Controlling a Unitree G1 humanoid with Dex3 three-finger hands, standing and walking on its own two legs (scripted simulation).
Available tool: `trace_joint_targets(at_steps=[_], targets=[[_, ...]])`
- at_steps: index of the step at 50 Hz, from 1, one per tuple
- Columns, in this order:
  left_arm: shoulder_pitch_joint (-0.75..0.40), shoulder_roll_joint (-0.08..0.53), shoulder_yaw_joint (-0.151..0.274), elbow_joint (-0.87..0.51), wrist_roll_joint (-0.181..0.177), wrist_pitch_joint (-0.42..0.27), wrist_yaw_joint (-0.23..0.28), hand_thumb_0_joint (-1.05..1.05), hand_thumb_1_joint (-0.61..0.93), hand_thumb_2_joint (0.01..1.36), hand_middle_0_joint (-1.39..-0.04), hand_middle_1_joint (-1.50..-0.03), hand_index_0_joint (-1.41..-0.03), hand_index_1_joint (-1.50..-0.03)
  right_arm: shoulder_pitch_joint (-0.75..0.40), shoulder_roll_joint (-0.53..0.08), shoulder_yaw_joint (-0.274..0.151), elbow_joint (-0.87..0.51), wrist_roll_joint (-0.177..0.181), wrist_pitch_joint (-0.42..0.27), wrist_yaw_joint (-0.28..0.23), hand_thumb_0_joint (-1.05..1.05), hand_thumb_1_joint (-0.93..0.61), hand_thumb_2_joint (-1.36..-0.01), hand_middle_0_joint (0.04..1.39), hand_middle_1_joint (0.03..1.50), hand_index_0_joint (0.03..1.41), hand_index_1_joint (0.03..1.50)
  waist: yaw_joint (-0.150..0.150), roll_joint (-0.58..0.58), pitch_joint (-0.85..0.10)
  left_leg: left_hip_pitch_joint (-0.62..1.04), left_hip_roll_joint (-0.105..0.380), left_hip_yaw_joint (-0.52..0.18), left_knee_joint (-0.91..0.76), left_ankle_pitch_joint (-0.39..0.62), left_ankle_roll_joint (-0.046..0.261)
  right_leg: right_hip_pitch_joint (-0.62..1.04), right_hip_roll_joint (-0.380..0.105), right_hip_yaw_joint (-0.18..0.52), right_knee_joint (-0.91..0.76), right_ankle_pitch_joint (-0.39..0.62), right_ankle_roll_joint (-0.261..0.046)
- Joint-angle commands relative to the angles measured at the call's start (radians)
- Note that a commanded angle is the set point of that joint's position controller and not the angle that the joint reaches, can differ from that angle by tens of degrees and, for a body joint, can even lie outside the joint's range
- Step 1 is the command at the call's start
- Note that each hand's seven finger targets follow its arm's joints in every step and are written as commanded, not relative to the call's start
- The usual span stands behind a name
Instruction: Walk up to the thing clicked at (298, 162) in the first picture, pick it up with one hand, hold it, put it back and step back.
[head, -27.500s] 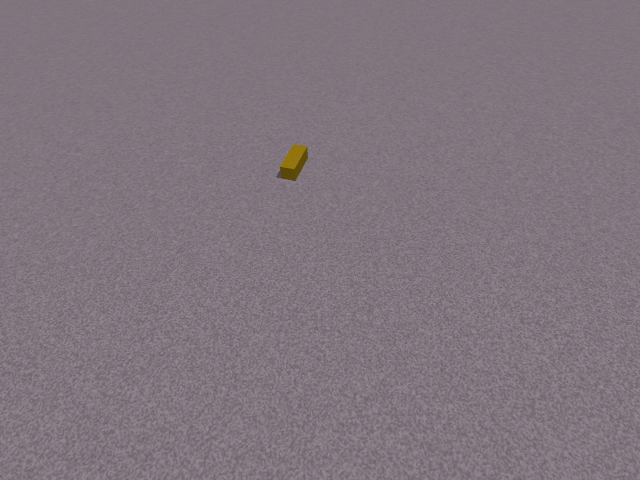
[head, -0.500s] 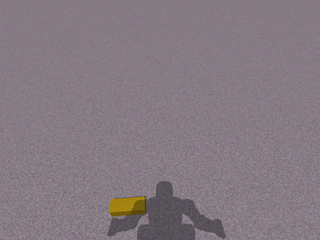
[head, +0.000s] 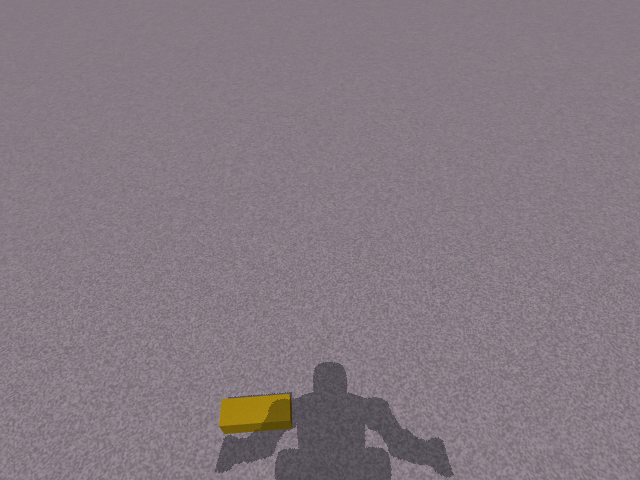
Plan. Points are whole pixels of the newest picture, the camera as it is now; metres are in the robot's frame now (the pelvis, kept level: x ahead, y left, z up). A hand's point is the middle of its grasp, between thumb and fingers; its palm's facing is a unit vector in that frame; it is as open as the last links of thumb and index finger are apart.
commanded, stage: stand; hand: left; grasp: from above
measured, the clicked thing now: (257, 413) +0.46 +0.24 -0.75
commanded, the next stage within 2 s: rise first in 0.50 s
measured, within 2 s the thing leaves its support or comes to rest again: neither
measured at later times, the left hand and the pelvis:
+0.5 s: hand out of the picture +0.07 +0.25 -0.15, palm faces -0.04 -0.93 -0.36, open 7.4 cm; pelvis +0.00 +0.00 +0.00, yaw +0 degrees
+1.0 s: hand out of the picture +0.14 +0.26 -0.18, palm faces -0.07 -0.91 -0.41, open 11.8 cm; pelvis -0.01 +0.01 -0.04, yaw +2 degrees
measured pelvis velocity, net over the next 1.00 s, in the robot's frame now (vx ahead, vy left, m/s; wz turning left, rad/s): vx -0.01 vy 0.01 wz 0.03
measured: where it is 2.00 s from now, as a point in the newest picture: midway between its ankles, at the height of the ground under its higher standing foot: outside the picture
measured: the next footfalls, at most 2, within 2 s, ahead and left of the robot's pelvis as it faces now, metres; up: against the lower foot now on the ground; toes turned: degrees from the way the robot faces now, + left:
none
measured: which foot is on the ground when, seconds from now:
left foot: down 0.00-1.00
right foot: down 0.00-1.00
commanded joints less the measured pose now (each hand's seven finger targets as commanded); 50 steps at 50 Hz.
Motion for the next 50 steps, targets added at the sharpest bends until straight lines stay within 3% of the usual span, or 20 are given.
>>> trace_joint_targets(at_steps=[1, 14, 22, 29, 30, 31, 32, 33, 34, 35, 36, 38, 40, 46, 50], targets=[[-0.037, 0.219, 0.045, -0.060, -0.005, -0.019, 0.011, 0.000, 0.899, 0.900, -0.200, -0.300, -0.200, -0.300, -0.033, -0.213, -0.041, -0.060, 0.002, -0.023, -0.018, 0.000, -0.900, -0.900, 0.200, 0.300, 0.200, 0.300, 0.002, -0.008, -0.085, 0.011, 0.115, -0.082, -0.035, 0.164, 0.037, 0.013, -0.133, 0.099, -0.037, 0.214, -0.023], [-0.033, 0.219, 0.045, -0.058, -0.004, -0.019, 0.012, 0.000, 0.899, 0.900, -0.200, -0.300, -0.200, -0.300, -0.030, -0.210, -0.040, -0.064, 0.001, -0.019, -0.017, 0.000, -0.900, -0.900, 0.200, 0.300, 0.200, 0.300, 0.001, -0.024, -0.059, 0.006, 0.113, -0.085, -0.041, 0.129, 0.033, -0.013, -0.128, 0.095, -0.051, 0.163, -0.020], [-0.032, 0.225, 0.046, -0.064, -0.001, -0.021, 0.013, 0.000, 0.899, 0.900, -0.200, -0.300, -0.200, -0.300, -0.028, -0.211, -0.042, -0.065, 0.000, -0.021, -0.017, 0.000, -0.900, -0.900, 0.200, 0.300, 0.200, 0.300, -0.001, -0.008, -0.087, 0.017, 0.116, -0.083, -0.031, 0.150, 0.037, 0.009, -0.134, 0.099, -0.042, 0.211, -0.023], [-0.024, 0.223, 0.046, -0.058, -0.003, -0.019, 0.012, 0.000, 0.899, 0.900, -0.200, -0.300, -0.200, -0.300, -0.030, -0.209, -0.042, -0.065, 0.003, -0.021, -0.017, 0.000, -0.900, -0.900, 0.200, 0.300, 0.200, 0.300, 0.003, -0.013, -0.069, 0.006, 0.113, -0.089, -0.041, 0.145, 0.033, 0.006, -0.127, 0.092, -0.046, 0.184, -0.022], [-0.026, 0.220, 0.045, -0.059, -0.001, -0.019, 0.013, 0.000, 0.846, 0.929, -0.166, -0.380, -0.182, -0.380, -0.029, -0.207, -0.042, -0.068, 0.001, -0.020, -0.017, 0.000, -0.901, -0.908, 0.200, 0.304, 0.201, 0.304, 0.001, -0.018, -0.067, 0.002, 0.112, -0.086, -0.040, 0.136, 0.034, 0.003, -0.128, 0.093, -0.049, 0.181, -0.022], [-0.377, 0.025, 0.044, -0.410, -0.051, -0.106, 0.025, 0.000, 0.766, 0.958, -0.172, -0.460, -0.147, -0.460, -0.011, -0.034, 0.009, -0.345, 0.069, -0.072, -0.035, 0.000, -0.966, -0.914, 0.200, 0.300, 0.200, 0.300, -0.105, 0.001, 0.017, -0.171, -0.038, 0.035, 0.046, -0.003, 0.039, -0.199, -0.016, -0.008, 0.004, 0.047, -0.001], [-0.447, 0.084, 0.066, -0.313, -0.043, -0.095, 0.030, 0.000, 0.686, 0.971, -0.155, -0.540, -0.128, -0.540, 0.041, -0.065, 0.000, -0.288, 0.070, -0.075, -0.045, 0.000, -0.942, -0.909, 0.200, 0.300, 0.200, 0.300, -0.075, -0.041, -0.045, -0.164, -0.036, 0.031, 0.064, -0.011, 0.044, -0.141, -0.017, -0.019, 0.010, 0.011, 0.006], [-0.244, 0.215, 0.140, -0.143, -0.016, -0.059, 0.034, 0.000, 0.606, 0.968, -0.146, -0.620, -0.127, -0.620, 0.072, -0.108, -0.023, -0.292, 0.074, -0.066, -0.055, 0.000, -0.919, -0.905, 0.200, 0.300, 0.200, 0.300, -0.036, -0.031, -0.012, -0.188, -0.035, 0.031, 0.068, -0.021, 0.039, -0.150, -0.007, -0.029, 0.012, -0.033, -0.007], [-0.226, 0.224, 0.154, -0.095, 0.012, -0.041, 0.018, 0.000, 0.526, 0.981, -0.113, -0.700, -0.103, -0.700, 0.085, -0.106, -0.037, -0.310, 0.062, -0.064, -0.054, 0.000, -0.908, -0.903, 0.200, 0.300, 0.200, 0.300, -0.035, -0.044, -0.064, -0.217, -0.039, 0.026, 0.120, -0.021, 0.042, -0.173, -0.010, -0.026, 0.048, -0.039, -0.009], [-0.304, 0.238, 0.159, -0.118, 0.032, -0.041, 0.000, 0.000, 0.446, 0.983, -0.084, -0.780, -0.087, -0.780, 0.092, -0.100, -0.043, -0.337, 0.058, -0.067, -0.054, 0.000, -0.899, -0.901, 0.200, 0.300, 0.200, 0.300, -0.031, -0.057, -0.095, -0.240, -0.036, 0.019, 0.154, -0.007, 0.044, -0.188, -0.008, -0.030, 0.092, -0.017, -0.011], [-0.281, 0.245, 0.178, -0.119, 0.066, -0.047, -0.012, 0.000, 0.366, 0.987, -0.077, -0.860, -0.084, -0.860, 0.094, -0.098, -0.060, -0.364, 0.042, -0.075, -0.055, 0.000, -0.886, -0.899, 0.200, 0.300, 0.200, 0.300, -0.018, -0.044, -0.166, -0.256, -0.042, 0.020, 0.189, 0.009, 0.043, -0.176, -0.017, -0.024, 0.132, 0.012, -0.009], [-0.095, 0.203, 0.199, -0.082, 0.110, -0.029, -0.025, 0.000, 0.206, 1.012, -0.012, -1.020, -0.041, -1.010, 0.140, -0.084, -0.076, -0.401, 0.030, -0.082, -0.046, 0.000, -0.888, -0.899, 0.200, 0.300, 0.200, 0.300, 0.028, -0.007, -0.253, -0.305, -0.053, 0.009, 0.254, 0.068, 0.032, -0.182, -0.013, -0.027, 0.210, 0.056, -0.017], [-0.081, 0.205, 0.204, -0.190, 0.134, -0.012, -0.015, 0.000, 0.051, 1.024, 0.000, -1.070, -0.026, -1.044, 0.128, -0.080, -0.084, -0.463, 0.032, -0.086, -0.044, 0.000, -0.875, -0.896, 0.200, 0.300, 0.200, 0.300, 0.039, 0.046, -0.300, -0.304, -0.059, 0.007, 0.269, 0.090, 0.024, -0.176, -0.009, -0.030, 0.234, 0.073, -0.020], [-0.089, 0.152, 0.174, -0.344, 0.168, 0.106, 0.014, 0.000, -0.422, 0.981, -0.047, -1.103, -0.064, -1.085, 0.100, -0.066, -0.085, -0.563, 0.040, -0.095, -0.040, 0.000, -0.880, -0.898, 0.200, 0.300, 0.200, 0.300, -0.006, -0.010, -0.252, -0.386, -0.042, -0.013, 0.346, 0.031, 0.026, -0.318, 0.006, -0.048, 0.298, -0.006, -0.015], [-0.055, 0.122, 0.167, -0.452, 0.185, 0.119, 0.018, 0.000, -0.524, 0.973, -0.060, -1.114, -0.072, -1.101, 0.127, -0.052, -0.089, -0.595, 0.033, -0.120, -0.039, 0.000, -0.869, -0.895, 0.201, 0.300, 0.200, 0.300, -0.015, 0.003, -0.284, -0.456, -0.036, -0.016, 0.446, 0.013, 0.025, -0.415, 0.005, -0.048, 0.405, -0.026, -0.012]])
